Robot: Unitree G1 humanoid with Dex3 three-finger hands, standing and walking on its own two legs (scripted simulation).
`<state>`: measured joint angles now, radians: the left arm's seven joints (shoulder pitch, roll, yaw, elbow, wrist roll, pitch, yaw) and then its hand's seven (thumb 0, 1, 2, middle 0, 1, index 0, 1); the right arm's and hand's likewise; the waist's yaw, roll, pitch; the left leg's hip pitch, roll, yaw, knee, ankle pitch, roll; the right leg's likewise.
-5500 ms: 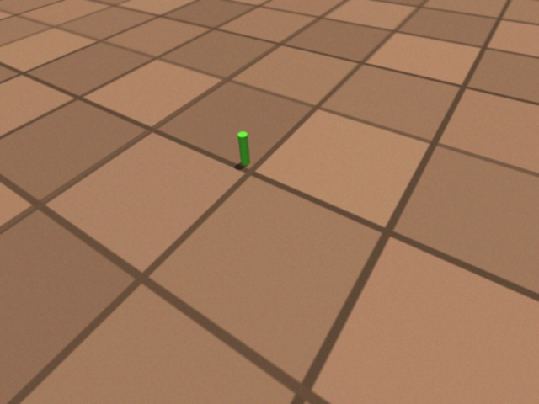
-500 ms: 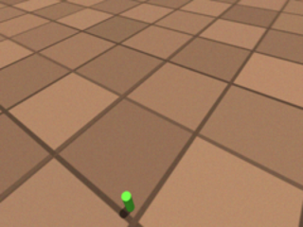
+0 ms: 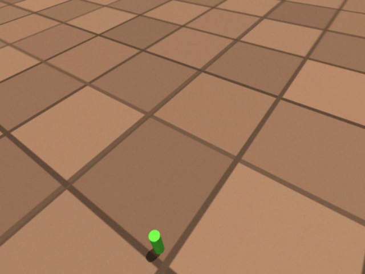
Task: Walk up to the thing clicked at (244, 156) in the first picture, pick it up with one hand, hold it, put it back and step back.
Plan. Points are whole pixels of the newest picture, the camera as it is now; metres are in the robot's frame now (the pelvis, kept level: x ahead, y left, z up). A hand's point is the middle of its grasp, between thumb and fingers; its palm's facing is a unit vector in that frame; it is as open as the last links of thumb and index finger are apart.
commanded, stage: walk up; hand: left
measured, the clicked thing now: (157, 242) +0.41 +0.19 -0.68
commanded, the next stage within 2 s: stand in 0.14 s
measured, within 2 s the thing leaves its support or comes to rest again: neither
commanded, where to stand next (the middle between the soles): +0.04 -0.02 m, yaw -2 degrees
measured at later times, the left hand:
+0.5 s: hand out of the picture +0.08 +0.24 -0.16, palm faces -0.02 -0.94 -0.33, open 7.4 cm
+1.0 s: hand out of the picture +0.09 +0.24 -0.15, palm faces -0.02 -0.94 -0.34, open 7.4 cm
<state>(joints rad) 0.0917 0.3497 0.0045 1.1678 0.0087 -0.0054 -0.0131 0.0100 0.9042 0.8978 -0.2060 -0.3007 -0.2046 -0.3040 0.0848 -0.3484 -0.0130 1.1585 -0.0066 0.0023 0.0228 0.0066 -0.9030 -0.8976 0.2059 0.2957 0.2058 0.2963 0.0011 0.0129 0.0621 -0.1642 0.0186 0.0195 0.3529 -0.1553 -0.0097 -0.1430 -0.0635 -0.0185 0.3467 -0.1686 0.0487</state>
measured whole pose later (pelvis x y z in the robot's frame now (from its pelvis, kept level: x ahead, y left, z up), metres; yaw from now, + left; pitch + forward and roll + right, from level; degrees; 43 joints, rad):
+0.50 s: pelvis +0.01 -0.01 +0.00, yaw +0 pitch -2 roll +0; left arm 0.11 0.35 0.00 1.14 0.02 -0.01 -0.01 0.01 0.90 0.90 -0.21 -0.30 -0.21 -0.30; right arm 0.08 -0.36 -0.01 1.14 -0.01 0.00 0.02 0.01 -0.90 -0.90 0.21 0.30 0.21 0.30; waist 0.00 0.00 0.05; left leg -0.14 0.03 0.01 0.34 -0.17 -0.03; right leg -0.12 -0.05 -0.03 0.33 -0.18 0.04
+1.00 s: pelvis +0.02 -0.01 +0.00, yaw +0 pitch -2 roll +0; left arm 0.10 0.35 0.00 1.13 0.01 -0.01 -0.01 0.01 0.90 0.90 -0.21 -0.30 -0.21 -0.30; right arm 0.09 -0.35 0.00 1.14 -0.01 0.00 0.01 0.01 -0.90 -0.90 0.21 0.30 0.21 0.30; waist 0.00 0.01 0.05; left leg -0.12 0.04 0.01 0.33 -0.17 -0.03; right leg -0.10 -0.04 -0.03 0.32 -0.19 0.03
